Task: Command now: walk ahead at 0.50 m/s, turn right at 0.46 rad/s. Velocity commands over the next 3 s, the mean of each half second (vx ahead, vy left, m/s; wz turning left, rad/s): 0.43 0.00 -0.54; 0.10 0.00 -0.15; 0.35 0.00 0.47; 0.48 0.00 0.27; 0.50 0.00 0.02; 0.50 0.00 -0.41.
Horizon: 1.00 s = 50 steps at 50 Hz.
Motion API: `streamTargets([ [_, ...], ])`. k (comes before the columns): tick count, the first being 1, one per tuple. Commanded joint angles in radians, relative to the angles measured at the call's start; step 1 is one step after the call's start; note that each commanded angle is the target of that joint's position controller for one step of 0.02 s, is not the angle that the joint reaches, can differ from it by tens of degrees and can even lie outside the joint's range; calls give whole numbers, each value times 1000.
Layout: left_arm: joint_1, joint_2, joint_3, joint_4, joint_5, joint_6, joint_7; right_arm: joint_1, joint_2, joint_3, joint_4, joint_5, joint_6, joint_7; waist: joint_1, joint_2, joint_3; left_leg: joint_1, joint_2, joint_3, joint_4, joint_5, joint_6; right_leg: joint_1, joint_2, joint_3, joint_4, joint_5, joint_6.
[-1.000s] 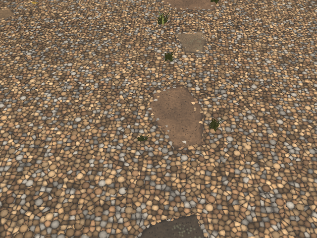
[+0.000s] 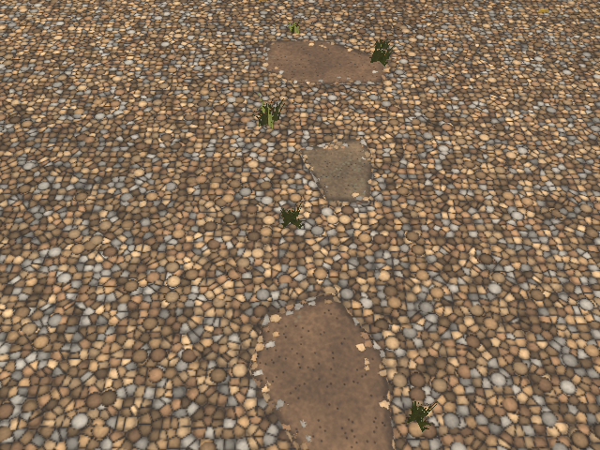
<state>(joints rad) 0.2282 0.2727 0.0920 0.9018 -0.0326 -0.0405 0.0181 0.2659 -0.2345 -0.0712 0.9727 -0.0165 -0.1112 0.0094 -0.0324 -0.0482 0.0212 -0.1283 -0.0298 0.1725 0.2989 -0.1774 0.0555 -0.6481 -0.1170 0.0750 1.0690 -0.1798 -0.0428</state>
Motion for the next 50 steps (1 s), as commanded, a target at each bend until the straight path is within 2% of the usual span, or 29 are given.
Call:
streamTargets([
  [1,19,25,9,-50,8,0,-8,-52,-130,-24,-54,-4,-15,-18,34,103,27,-8,280,-120,-187,211,113,-56,-27,41,-101,154,10],
  [5,-120,4,-6,-101,14,-7,-35,-11,-157,-29,-48,6,-2,-34,-10,79,63,49,281,-28,-195,244,97,-49,-12,-46,-300,260,6],
  [8,-211,-3,-15,-152,12,-7,-55,52,-171,-35,-30,17,18,-37,-42,67,93,173,314,6,-155,306,95,-102,0,-86,-381,216,-10],
  [10,-242,2,-16,-184,10,-6,-70,65,-182,-40,-27,25,35,-36,-38,78,94,238,332,29,-101,416,86,-99,20,-123,-413,141,-29],
  [13,-163,56,10,-200,6,1,-80,24,-227,-52,-48,35,54,-43,41,139,5,265,332,70,104,891,56,99,116,-208,-415,-4,-84],
  [14,-56,96,31,-181,1,3,-78,6,-239,-55,-55,38,61,-44,106,147,-56,239,318,79,260,973,42,243,157,-223,-436,-22,-113],
  [15,109,158,65,-140,1,4,-65,-16,-236,-50,-66,42,62,-44,195,117,-140,121,275,95,491,867,4,502,187,-196,-524,52,-154],
  [16,196,259,90,-120,9,13,-39,1,-160,-27,-97,6,50,-40,182,-80,-213,-173,193,85,830,242,-50,779,-11,112,-528,180,-217],
  [17,132,312,87,-161,27,-3,-44,73,-65,5,-150,8,12,-25,74,-227,-355,-525,-34,-115,1144,-463,-101,1029,-243,708,-686,190,-440],
  [18,144,219,58,-172,34,-13,-52,-53,-159,-13,-163,46,-20,-13,144,-53,-358,-603,20,-268,1176,-430,-79,1017,-228,639,-733,333,-385],
  [19,88,178,45,-177,33,-24,-53,-100,-163,-15,-184,63,-30,-12,120,-22,-239,-626,58,-257,1121,-349,-61,899,-196,458,-710,487,-345],
  [20,22,152,39,-187,19,-29,-53,-92,-157,-17,-164,44,-26,-22,73,77,-156,-586,103,-252,1036,-285,-65,748,-139,329,-707,556,-298],
  [21,-28,126,32,-199,13,-26,-46,-87,-173,-28,-159,22,-14,-30,42,80,-116,-532,128,-245,966,-248,-74,629,-110,258,-721,577,-272],
  [22,-48,120,26,-212,25,-24,-40,-76,-177,-33,-161,17,5,-31,17,64,-108,-460,138,-249,939,-226,-80,538,-89,228,-740,617,-262],
  [25,-39,163,37,-213,32,-21,-25,-71,-133,-27,-181,5,40,-40,-6,37,-111,-422,110,-226,797,-160,-116,441,-44,158,-744,746,-255],
  [29,-29,157,32,-214,17,10,1,-143,-112,-12,-203,6,54,-38,21,-25,-146,-409,78,-215,557,29,-139,448,2,99,-711,684,-198],
  [32,-12,145,22,-203,25,24,12,-212,-115,-6,-219,14,53,-24,58,-49,-146,-366,66,-216,424,132,-134,460,-3,114,-696,578,-169],
  [35,-7,136,12,-191,35,28,10,-240,-139,-10,-229,12,47,-14,72,-65,-121,-348,57,-221,349,84,-114,493,-35,170,-654,513,-168],
  [37,-19,124,2,-188,33,28,10,-218,-153,-15,-227,7,35,-8,53,-73,-110,-304,50,-216,263,61,-79,511,-44,211,-601,473,-154],
  [38,-34,113,-5,-188,28,27,12,-184,-149,-15,-217,2,27,-5,23,-68,-107,-227,48,-206,154,162,-54,499,-22,210,-564,425,-126],
  [39,-5,75,-19,-179,41,19,12,-157,-166,-15,-209,-15,18,-5,19,-14,-134,-103,113,-270,95,457,-19,471,31,178,-517,345,-76],
  [40,94,51,-25,-169,68,7,9,-163,-212,-16,-216,-31,18,-7,91,112,-194,47,236,-390,162,811,57,400,117,113,-434,89,-30],
  [41,164,45,-27,-139,62,9,12,-166,-140,4,-201,-35,30,-7,109,233,-237,79,325,-496,172,841,189,363,143,69,-394,-201,30],
  [42,123,89,-20,-138,59,20,14,-169,-85,21,-199,-10,42,-3,87,242,-221,43,333,-554,139,715,224,364,130,41,-390,-283,60],
  [43,83,102,-14,-141,49,35,16,-172,-97,22,-194,2,53,3,77,228,-195,15,307,-563,119,565,209,360,129,25,-410,-267,67],
  [45,37,109,-5,-143,44,64,20,-212,-192,-5,-216,18,72,7,78,205,-137,-61,260,-564,92,316,162,365,145,-9,-465,-202,59],
  [47,30,101,-1,-139,41,74,24,-221,-226,-19,-231,21,84,0,76,204,-118,-114,233,-563,68,183,135,391,164,-33,-485,-183,42],
  [48,48,91,-2,-135,42,72,25,-214,-209,-18,-233,26,90,-6,80,203,-141,-123,215,-560,54,32,122,413,164,-40,-512,-195,30],
  [50,57,91,2,-134,40,62,24,-221,-177,-13,-246,38,101,-21,86,176,-126,-230,151,-512,45,-311,78,476,132,-35,-582,-245,-10],
])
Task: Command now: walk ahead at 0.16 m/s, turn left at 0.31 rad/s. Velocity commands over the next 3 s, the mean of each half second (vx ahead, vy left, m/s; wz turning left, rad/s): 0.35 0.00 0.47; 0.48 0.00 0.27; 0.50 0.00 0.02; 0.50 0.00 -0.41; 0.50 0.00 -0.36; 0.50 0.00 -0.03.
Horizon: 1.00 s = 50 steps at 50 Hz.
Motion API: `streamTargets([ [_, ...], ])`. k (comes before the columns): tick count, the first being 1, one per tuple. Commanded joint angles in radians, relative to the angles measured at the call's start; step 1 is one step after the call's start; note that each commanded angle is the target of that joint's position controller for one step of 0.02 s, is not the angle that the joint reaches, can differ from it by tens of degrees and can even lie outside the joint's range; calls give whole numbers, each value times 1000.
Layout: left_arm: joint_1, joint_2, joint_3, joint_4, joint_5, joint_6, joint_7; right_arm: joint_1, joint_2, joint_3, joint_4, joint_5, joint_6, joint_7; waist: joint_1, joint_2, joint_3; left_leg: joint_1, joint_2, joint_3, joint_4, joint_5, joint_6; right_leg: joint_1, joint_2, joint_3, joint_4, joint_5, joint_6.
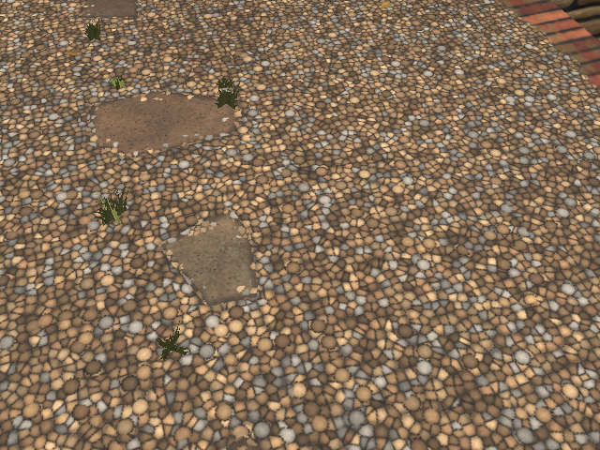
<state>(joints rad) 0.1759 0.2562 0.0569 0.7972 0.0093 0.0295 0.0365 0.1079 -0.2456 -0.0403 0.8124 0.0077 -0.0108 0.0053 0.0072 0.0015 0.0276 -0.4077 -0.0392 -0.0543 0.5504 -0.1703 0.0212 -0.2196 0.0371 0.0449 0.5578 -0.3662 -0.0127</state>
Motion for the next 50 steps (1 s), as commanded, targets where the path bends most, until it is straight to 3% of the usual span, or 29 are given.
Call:
streamTargets([
  [1,121,126,45,-25,2,-17,6,-90,-152,-44,-103,18,1,-22,55,54,-86,-51,97,-201,-160,-396,78,72,-69,38,-126,-145,-73],
  [2,169,144,51,-17,5,-30,9,-137,-136,-41,-126,20,-5,-23,83,-23,-50,-185,20,-96,-28,-376,32,138,-155,147,-222,-232,-126],
  [3,193,188,64,-12,1,-46,10,-181,-118,-38,-152,29,-16,-16,98,-137,4,-334,-28,-1,131,-299,11,197,-308,337,-335,-234,-192],
  [4,151,196,67,-21,13,-65,13,-183,-126,-41,-164,22,-29,-7,77,-169,45,-414,34,-14,283,-305,15,217,-425,428,-346,-79,-234],
  [5,132,166,61,-34,11,-81,19,-139,-141,-50,-148,18,-35,1,54,-112,29,-466,62,-54,384,-295,14,276,-437,399,-325,98,-241],
  [7,118,144,56,-41,-10,-97,17,-99,-117,-46,-134,22,-37,16,43,-82,9,-515,98,-58,437,-232,0,364,-400,262,-313,312,-195],
  [12,162,178,64,-22,-15,-91,-5,-198,-59,-17,-189,25,-33,62,95,-103,43,-310,98,83,241,-47,-27,238,-286,-14,-353,346,-130],
  [15,172,226,77,-18,-27,-91,-15,-176,-98,-26,-205,24,-26,67,74,-136,31,-134,54,153,148,-63,4,179,-297,-83,-306,463,-110],
  [17,155,244,80,-18,-38,-92,-15,-67,-140,-51,-188,21,-20,61,-6,-141,-27,55,-9,200,75,-50,51,154,-293,-155,-141,763,-76],
  [18,168,226,73,-18,-39,-93,-13,67,-185,-79,-149,21,-15,53,-71,-107,-103,256,-50,208,34,-19,87,97,-261,-209,39,850,-47],
  [19,166,204,62,-31,-19,-101,-9,235,-247,-111,-112,27,-7,35,-154,-53,-176,528,8,70,35,-19,138,-115,-236,-222,296,693,1],
  [20,188,60,18,-112,14,-124,-15,273,-377,-127,-116,21,-12,20,-90,270,-270,759,326,-568,-135,-235,328,-503,-58,-175,687,-149,65],
  [21,98,127,24,-124,-23,-158,-24,309,-321,-104,-134,14,-29,25,-152,158,-363,771,392,-816,-294,-394,371,-592,-34,58,819,-206,51],
  [22,41,171,35,-146,-58,-172,-33,260,-269,-88,-124,8,-43,27,-140,121,-215,683,376,-684,-305,-373,335,-686,-82,54,824,-119,27],
  [24,49,177,38,-127,-18,-180,-22,130,-201,-66,-151,5,-52,26,-53,29,-87,395,284,-465,-302,-199,269,-561,-155,46,664,18,7],
  [25,73,181,46,-119,-4,-169,-19,81,-176,-56,-170,-8,-54,25,-11,40,-63,291,242,-395,-326,-130,253,-482,-173,53,611,59,4],
  [28,101,153,43,-120,6,-138,-22,63,-173,-57,-179,-5,-62,14,25,62,-47,156,204,-287,-363,27,267,-405,-163,25,499,131,37],
  [31,8,108,23,-143,10,-134,-24,121,-174,-57,-150,0,-69,0,-12,50,-19,140,171,-197,-370,115,239,-413,-152,9,296,325,62],
  [34,-101,80,7,-167,-2,-142,-38,184,-184,-58,-119,8,-67,-5,-65,67,-5,148,158,-159,-360,91,205,-358,-116,-7,102,481,62],
  [39,-220,104,8,-213,-16,-156,-64,276,-196,-59,-77,14,-56,-5,-109,68,25,307,225,-225,-287,112,200,-393,-87,-7,-30,421,24],
  [42,-181,125,16,-217,-17,-163,-71,288,-209,-63,-66,12,-41,-9,-76,105,3,399,250,-252,-210,304,174,-321,-57,-33,-78,292,-20],
  [43,-104,145,29,-199,-15,-165,-67,270,-208,-61,-70,13,-38,-10,-26,109,-43,402,220,-225,-125,477,155,-200,-30,-61,-118,293,-47],
  [44,30,185,47,-170,-9,-167,-61,260,-185,-51,-79,7,-38,-10,41,96,-152,344,167,-176,44,560,124,25,-65,-35,-101,344,-94],
  [45,211,256,63,-153,6,-165,-54,265,-135,-30,-109,-17,-44,-11,103,-18,-320,140,90,-123,346,326,81,345,-257,175,-48,393,-183],
  [46,282,286,75,-106,-2,-155,-64,388,-67,-10,-108,8,-61,-9,59,-319,-425,-217,-58,-63,657,-349,16,626,-438,611,-160,150,-322],
  [47,285,190,49,-109,-24,-149,-64,317,-163,-26,-103,22,-69,-6,99,-198,-340,-345,-7,-130,749,-392,17,588,-419,654,-230,-38,-285],
  [48,215,158,37,-115,-22,-140,-58,213,-194,-36,-130,30,-74,-2,98,-125,-193,-396,40,-96,757,-300,18,461,-387,513,-253,-23,-245],
  [49,155,147,29,-124,-11,-134,-56,159,-179,-31,-144,19,-76,-1,72,-48,-115,-372,84,-56,715,-223,15,329,-346,415,-279,78,-230],
  [50,116,132,22,-126,-5,-131,-57,138,-166,-34,-149,5,-76,1,45,-32,-60,-347,113,-45,652,-175,8,230,-311,352,-310,161,-229],
])
Over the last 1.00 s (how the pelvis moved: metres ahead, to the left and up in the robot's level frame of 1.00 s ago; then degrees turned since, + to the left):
0.39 -0.07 -0.02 -20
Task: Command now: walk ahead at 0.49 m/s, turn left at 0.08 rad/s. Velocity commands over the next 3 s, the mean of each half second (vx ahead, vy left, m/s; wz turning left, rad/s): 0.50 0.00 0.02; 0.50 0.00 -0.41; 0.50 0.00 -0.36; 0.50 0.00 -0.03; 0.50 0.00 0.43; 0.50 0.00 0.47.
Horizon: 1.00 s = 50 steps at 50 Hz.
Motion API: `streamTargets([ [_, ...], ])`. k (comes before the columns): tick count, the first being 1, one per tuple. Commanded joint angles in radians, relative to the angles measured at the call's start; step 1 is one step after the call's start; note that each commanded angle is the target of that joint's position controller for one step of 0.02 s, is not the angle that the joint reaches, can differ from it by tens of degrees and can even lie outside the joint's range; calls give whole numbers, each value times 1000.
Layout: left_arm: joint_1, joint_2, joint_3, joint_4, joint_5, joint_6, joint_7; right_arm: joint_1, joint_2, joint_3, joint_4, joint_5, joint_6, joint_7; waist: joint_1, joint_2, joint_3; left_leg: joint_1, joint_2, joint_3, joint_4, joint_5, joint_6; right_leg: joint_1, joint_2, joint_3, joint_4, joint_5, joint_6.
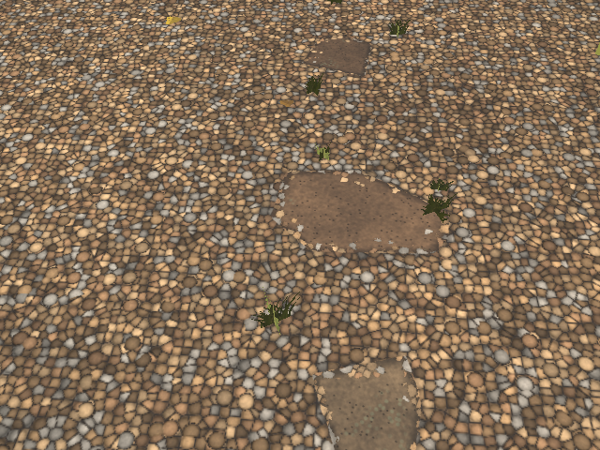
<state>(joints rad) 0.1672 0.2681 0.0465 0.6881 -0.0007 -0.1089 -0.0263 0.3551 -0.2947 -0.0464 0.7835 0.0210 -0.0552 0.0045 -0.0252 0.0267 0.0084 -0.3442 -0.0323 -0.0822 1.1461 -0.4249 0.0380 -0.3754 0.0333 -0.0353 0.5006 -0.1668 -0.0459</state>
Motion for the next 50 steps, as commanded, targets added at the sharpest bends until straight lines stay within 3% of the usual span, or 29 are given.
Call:
streamTargets([
  [1,104,112,28,-19,13,5,6,-90,-102,-28,-118,-10,-27,4,47,-87,-31,-356,129,-14,20,109,-15,320,-282,385,-280,17,-191],
  [4,94,123,31,-1,-1,-5,5,-69,-59,-18,-110,-11,-10,3,16,-110,-17,-315,146,16,-80,142,-43,231,-257,280,-337,131,-207],
  [6,103,148,39,14,-4,-3,10,-130,-44,-10,-129,-19,-10,1,26,-95,4,-329,155,27,-197,232,-59,213,-249,223,-362,180,-208],
  [9,127,166,43,35,-10,7,17,-225,-26,0,-145,-17,-21,10,59,-90,22,-280,137,50,-405,409,-60,205,-213,138,-368,195,-174],
  [12,189,185,48,68,-20,17,18,-316,-31,0,-168,-7,-29,21,97,-92,33,-234,108,68,-528,491,-54,240,-227,123,-350,171,-157],
  [14,209,192,51,85,-26,26,19,-353,-44,-5,-186,-2,-33,30,99,-98,45,-241,101,58,-577,465,-34,299,-259,138,-325,167,-145],
  [17,203,209,58,101,-27,43,27,-326,-74,-18,-189,-5,-38,39,61,-111,30,-179,81,70,-627,365,7,376,-291,147,-247,271,-117],
  [18,184,212,58,100,-27,49,30,-254,-93,-30,-171,-9,-39,36,13,-109,-11,-70,54,99,-657,353,28,376,-267,120,-155,413,-97],
  [19,190,185,47,101,-21,52,32,-114,-136,-54,-129,-13,-37,28,-50,-88,-105,134,41,112,-658,360,57,328,-216,77,22,496,-70],
  [20,200,127,21,74,6,51,36,64,-214,-75,-101,-23,-33,17,-111,34,-261,424,223,-90,-626,401,121,143,-153,24,341,251,-27],
  [21,330,20,-11,55,-3,29,29,93,-293,-87,-86,-27,-29,21,-34,308,-365,713,419,-574,-753,180,286,-245,26,45,670,-376,33],
  [22,278,125,10,78,-27,13,23,95,-188,-64,-92,-13,-28,23,-85,195,-339,693,415,-639,-829,12,272,-369,-18,167,788,-419,27],
  [23,180,172,25,52,-48,6,18,35,-148,-49,-96,-13,-30,19,-85,126,-196,575,389,-480,-840,35,224,-423,-62,157,799,-331,14],
  [24,129,162,23,42,-40,6,22,-29,-126,-41,-101,-19,-32,18,-55,51,-127,443,352,-362,-858,129,196,-390,-110,135,756,-239,15],
  [25,105,154,27,39,-25,13,25,-78,-97,-33,-100,-26,-34,20,-28,43,-70,336,316,-277,-889,216,183,-356,-137,133,699,-180,20],
  [27,151,125,28,52,-27,38,24,-115,-76,-30,-93,-37,-50,21,19,84,-50,222,289,-173,-953,305,178,-257,-165,145,659,-112,31],
  [30,130,94,26,48,-26,63,29,-113,-92,-40,-61,-36,-69,15,31,43,-9,187,284,-47,-1005,423,177,-291,-163,161,597,-31,50],
  [33,75,82,27,31,-22,62,24,-98,-103,-45,-36,-38,-67,3,19,23,11,227,266,62,-1017,509,156,-339,-150,169,460,127,58],
  [36,-12,62,19,5,-20,55,7,-92,-117,-46,-21,-33,-61,-6,-13,20,39,240,243,157,-1032,517,125,-305,-137,106,287,261,49],
  [39,-113,41,9,-42,-19,53,-11,-34,-137,-51,11,-25,-45,-12,-57,3,76,331,275,195,-1018,546,118,-336,-130,63,183,268,30],
  [42,-175,43,9,-90,-21,53,-32,-3,-151,-57,31,-14,-17,-15,-68,6,91,449,309,222,-955,661,109,-375,-112,17,127,169,3],
  [44,-160,61,19,-110,-21,55,-42,-20,-173,-63,27,-9,-1,-23,-37,37,56,484,313,253,-858,940,89,-297,-66,-38,113,71,-30],
  [46,-38,110,47,-96,-21,63,-42,-39,-201,-71,18,-7,15,-36,43,78,-36,484,304,277,-651,1242,68,-113,8,-88,120,-23,-75],
  [47,112,159,75,-62,-22,64,-32,-61,-203,-69,11,-3,19,-41,131,61,-113,401,273,298,-453,1218,41,108,42,-81,48,32,-113],
  [48,269,239,107,-29,-20,75,-9,-57,-173,-55,-8,-16,9,-44,199,-32,-207,155,228,296,-156,902,0,424,-69,115,18,54,-174],
  [49,219,329,119,-52,-30,72,0,19,-31,-10,-64,-39,-24,-25,82,-303,-296,-321,-15,216,249,-74,-73,775,-339,706,-77,-27,-389],
  [50,254,248,93,-64,-20,63,-1,-56,-112,-22,-75,-11,-71,-2,151,-175,-402,-437,2,-28,328,-128,-53,819,-377,851,-183,-109,-403],
])
Over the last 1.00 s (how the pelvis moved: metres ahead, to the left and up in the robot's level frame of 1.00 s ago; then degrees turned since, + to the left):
0.42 0.15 0.00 25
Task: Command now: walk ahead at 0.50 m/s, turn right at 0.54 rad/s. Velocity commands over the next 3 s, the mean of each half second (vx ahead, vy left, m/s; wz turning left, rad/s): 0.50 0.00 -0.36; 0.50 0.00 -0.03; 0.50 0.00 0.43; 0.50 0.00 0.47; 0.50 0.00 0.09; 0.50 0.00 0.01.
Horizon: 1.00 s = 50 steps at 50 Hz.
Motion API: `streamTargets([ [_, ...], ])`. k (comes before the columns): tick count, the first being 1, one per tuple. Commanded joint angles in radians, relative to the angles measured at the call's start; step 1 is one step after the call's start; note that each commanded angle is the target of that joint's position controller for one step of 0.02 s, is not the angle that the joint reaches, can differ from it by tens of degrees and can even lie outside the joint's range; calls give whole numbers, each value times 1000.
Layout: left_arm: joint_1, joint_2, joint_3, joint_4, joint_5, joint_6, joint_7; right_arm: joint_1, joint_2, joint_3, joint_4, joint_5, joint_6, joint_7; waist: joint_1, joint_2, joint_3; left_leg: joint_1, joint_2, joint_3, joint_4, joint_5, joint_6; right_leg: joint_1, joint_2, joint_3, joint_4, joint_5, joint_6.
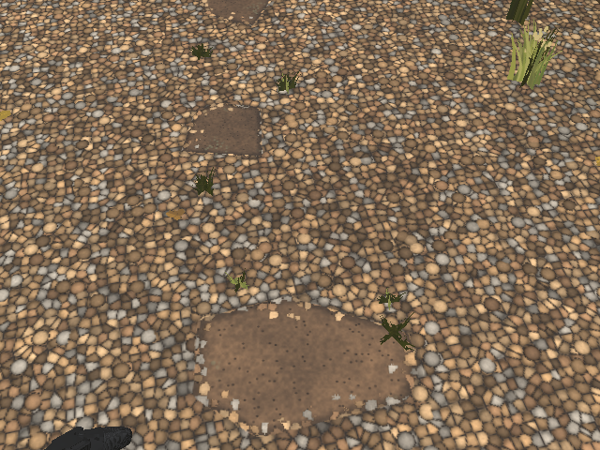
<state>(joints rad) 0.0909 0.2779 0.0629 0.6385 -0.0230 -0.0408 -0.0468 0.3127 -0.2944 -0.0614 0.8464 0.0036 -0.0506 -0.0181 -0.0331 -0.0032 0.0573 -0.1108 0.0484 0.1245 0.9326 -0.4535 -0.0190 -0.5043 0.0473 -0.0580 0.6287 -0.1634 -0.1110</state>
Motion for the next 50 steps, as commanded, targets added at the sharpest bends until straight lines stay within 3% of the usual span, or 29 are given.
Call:
streamTargets([
  [1,307,186,62,-8,12,-14,20,-110,-141,-13,-172,43,-95,31,167,-96,-316,-718,-28,-239,501,-27,28,851,-352,710,-318,-69,-281],
  [2,245,163,54,-8,10,-20,18,-124,-122,-7,-180,33,-102,28,108,2,-201,-689,16,-230,381,44,34,682,-303,587,-326,29,-240],
  [3,182,125,43,-19,8,-24,20,-130,-131,-14,-169,3,-97,21,71,19,-154,-628,49,-223,281,76,27,560,-265,503,-338,120,-212],
  [4,144,116,37,-37,18,-23,25,-111,-135,-20,-166,-8,-85,21,38,-5,-120,-562,62,-222,244,99,16,458,-241,462,-362,189,-210],
  [6,126,131,41,-41,16,-25,32,-85,-117,-19,-165,-17,-62,21,9,-13,-99,-508,62,-202,162,120,-18,347,-221,422,-396,256,-216],
  [8,139,157,47,-30,15,-27,44,-117,-86,-8,-175,-20,-48,18,12,-18,-76,-494,56,-176,40,195,-50,270,-197,348,-411,294,-205],
  [12,202,156,44,8,9,-22,55,-257,-43,15,-193,-14,-53,30,87,-61,-63,-390,13,-148,-266,526,-56,220,-131,245,-400,181,-127],
  [16,269,164,42,48,3,-21,49,-339,-79,6,-222,4,-65,45,123,-76,-41,-403,-1,-168,-383,534,-18,328,-195,316,-349,83,-111],
  [18,276,167,44,59,6,-17,50,-330,-99,-4,-227,3,-71,50,108,-93,-36,-400,-6,-170,-414,457,13,392,-232,360,-307,100,-96],
  [20,255,164,43,62,8,-9,51,-248,-115,-16,-210,2,-75,50,54,-112,-51,-301,-27,-140,-458,398,52,417,-227,362,-229,225,-69],
  [21,251,137,33,59,11,-8,50,-143,-147,-33,-182,-5,-79,44,4,-92,-119,-147,-22,-140,-466,413,86,399,-173,322,-97,336,-42],
  [22,253,95,14,38,26,-8,53,16,-200,-47,-165,-17,-81,39,-61,1,-265,101,128,-302,-444,438,153,280,-107,254,177,208,0],
  [23,394,29,-4,30,2,-23,53,112,-279,-71,-122,-19,-68,46,-19,313,-381,425,322,-753,-541,203,320,-90,47,152,528,-267,81],
  [24,359,106,6,43,-5,-30,53,126,-185,-48,-119,10,-65,53,-52,243,-342,431,334,-898,-636,-45,311,-238,14,232,644,-406,85],
  [25,250,155,20,23,-13,-33,51,67,-137,-33,-128,11,-60,49,-64,144,-204,322,304,-760,-649,-61,265,-293,-34,222,674,-324,79],
  [26,184,144,15,7,-3,-34,52,6,-124,-25,-141,-3,-53,46,-43,70,-140,205,262,-644,-659,38,241,-271,-79,177,643,-247,78],
  [27,148,131,16,-4,13,-37,52,-28,-105,-17,-141,-10,-50,47,-25,49,-78,105,225,-569,-685,137,241,-256,-108,163,578,-193,80],
  [29,181,106,17,5,13,-32,48,-53,-82,-8,-138,-15,-55,44,17,106,-74,15,177,-473,-722,281,237,-163,-143,153,499,-138,89],
  [31,187,79,12,11,14,-25,48,-42,-93,-10,-124,-4,-59,42,26,104,-75,-10,165,-404,-749,373,249,-152,-150,130,432,-120,103],
  [33,126,62,3,-9,20,-24,49,-26,-123,-19,-109,1,-58,35,16,81,-55,-13,171,-359,-776,445,260,-182,-160,118,322,-50,120],
  [37,10,38,-8,-28,17,-35,39,12,-144,-23,-80,9,-45,27,-24,75,-34,-10,136,-257,-791,479,227,-139,-144,94,82,159,128],
  [41,-99,40,-10,-57,5,-45,21,80,-156,-24,-40,17,-31,25,-62,73,-5,38,159,-242,-768,473,216,-103,-114,75,-47,221,119],
  [44,-130,58,-4,-76,4,-52,6,92,-170,-31,-21,22,-14,20,-49,84,6,122,201,-258,-719,530,197,-97,-101,77,-106,140,83],
  [46,-59,88,10,-61,9,-57,6,75,-185,-36,-17,24,-5,15,5,92,-35,135,195,-253,-621,716,175,40,-70,54,-147,89,52],
  [47,65,123,31,-25,15,-58,13,64,-175,-30,-18,25,-1,14,74,75,-111,99,150,-223,-480,833,152,227,-48,35,-180,106,26],
  [48,240,179,53,11,27,-57,24,51,-134,-12,-38,10,-4,13,151,37,-249,-57,100,-191,-245,716,118,520,-147,126,-132,135,-24],
  [49,346,280,77,27,41,-49,32,153,-27,22,-66,1,-21,17,137,-195,-405,-463,-55,-118,149,256,40,918,-416,535,-156,11,-161],
  [50,372,208,58,33,32,-43,32,145,-67,15,-50,16,-38,20,157,-237,-457,-590,-77,-247,303,-125,39,912,-470,753,-280,-124,-190],
])
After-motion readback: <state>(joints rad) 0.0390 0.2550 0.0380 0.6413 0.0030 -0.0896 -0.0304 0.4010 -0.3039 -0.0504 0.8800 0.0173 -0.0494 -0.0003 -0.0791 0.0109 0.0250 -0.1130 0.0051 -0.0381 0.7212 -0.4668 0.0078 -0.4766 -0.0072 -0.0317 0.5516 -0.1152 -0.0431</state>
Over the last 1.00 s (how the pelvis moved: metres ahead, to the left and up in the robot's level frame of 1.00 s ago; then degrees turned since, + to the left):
0.54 0.01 -0.02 -16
